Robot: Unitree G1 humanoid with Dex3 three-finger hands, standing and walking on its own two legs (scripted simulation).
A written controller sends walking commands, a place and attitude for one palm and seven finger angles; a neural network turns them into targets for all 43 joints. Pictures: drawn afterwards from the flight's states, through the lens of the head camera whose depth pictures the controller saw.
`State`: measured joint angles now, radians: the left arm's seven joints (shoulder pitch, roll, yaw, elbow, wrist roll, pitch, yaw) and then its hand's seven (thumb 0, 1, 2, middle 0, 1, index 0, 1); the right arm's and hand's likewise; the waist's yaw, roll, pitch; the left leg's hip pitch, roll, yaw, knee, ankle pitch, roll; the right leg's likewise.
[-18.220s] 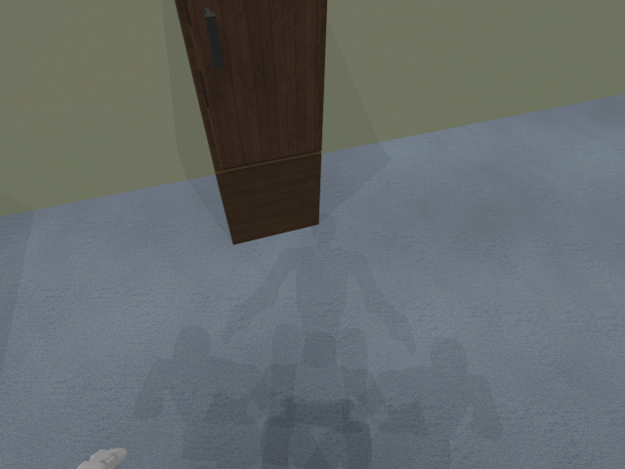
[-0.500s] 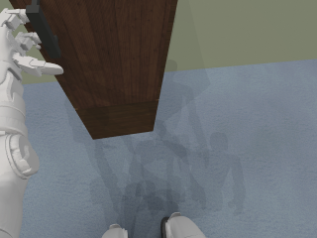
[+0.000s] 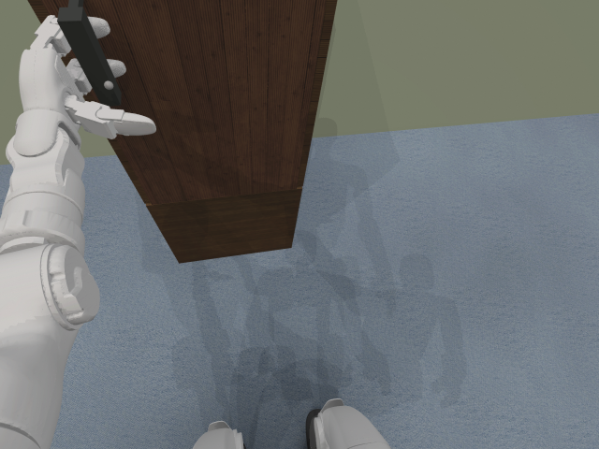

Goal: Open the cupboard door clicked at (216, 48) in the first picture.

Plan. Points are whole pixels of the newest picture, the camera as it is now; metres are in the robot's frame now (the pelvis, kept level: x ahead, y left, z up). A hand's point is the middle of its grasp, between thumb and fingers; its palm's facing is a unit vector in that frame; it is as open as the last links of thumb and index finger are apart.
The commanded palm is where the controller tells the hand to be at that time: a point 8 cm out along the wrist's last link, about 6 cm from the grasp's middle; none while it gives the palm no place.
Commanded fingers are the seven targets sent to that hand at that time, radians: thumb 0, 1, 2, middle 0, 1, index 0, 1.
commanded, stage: slide the fingers in behind the handle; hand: left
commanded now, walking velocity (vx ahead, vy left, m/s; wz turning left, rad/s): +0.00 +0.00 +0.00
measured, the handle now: (94, 50) +0.60 +0.19 +0.12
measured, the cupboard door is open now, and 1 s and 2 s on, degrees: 0 0 45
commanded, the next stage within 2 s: close the thumb around the handle in 0.30 s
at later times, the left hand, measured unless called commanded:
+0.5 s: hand (108, 82) +0.55 +0.17 +0.12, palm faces +0.05 -1.00 -0.01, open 13.8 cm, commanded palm +0.53 +0.21 +0.11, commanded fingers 0.00 -0.16 0.44 -0.32 -1.24 -0.32 -1.24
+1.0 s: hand (110, 85) +0.55 +0.17 +0.12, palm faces +0.05 -1.00 -0.01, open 5.9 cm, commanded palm +0.52 +0.21 +0.11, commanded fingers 0.00 0.90 0.90 -0.40 -1.35 -0.40 -1.35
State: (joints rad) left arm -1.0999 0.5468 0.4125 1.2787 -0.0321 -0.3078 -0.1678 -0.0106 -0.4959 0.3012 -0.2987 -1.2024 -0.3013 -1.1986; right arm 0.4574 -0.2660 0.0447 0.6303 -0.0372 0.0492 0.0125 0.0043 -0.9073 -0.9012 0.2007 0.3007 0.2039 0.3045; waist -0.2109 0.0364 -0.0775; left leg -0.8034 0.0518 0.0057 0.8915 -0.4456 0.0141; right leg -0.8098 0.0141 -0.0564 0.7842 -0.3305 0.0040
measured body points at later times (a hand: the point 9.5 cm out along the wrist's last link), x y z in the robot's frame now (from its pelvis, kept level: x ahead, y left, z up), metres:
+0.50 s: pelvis +0.00 +0.00 +0.00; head +0.14 +0.01 +0.43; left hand +0.54 +0.23 +0.12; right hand -0.05 -0.26 -0.10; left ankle -0.02 +0.10 -0.69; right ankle +0.02 -0.13 -0.69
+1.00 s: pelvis +0.00 +0.00 +0.00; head +0.13 +0.01 +0.43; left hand +0.54 +0.22 +0.12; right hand -0.03 -0.26 -0.11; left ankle -0.02 +0.10 -0.69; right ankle +0.02 -0.13 -0.69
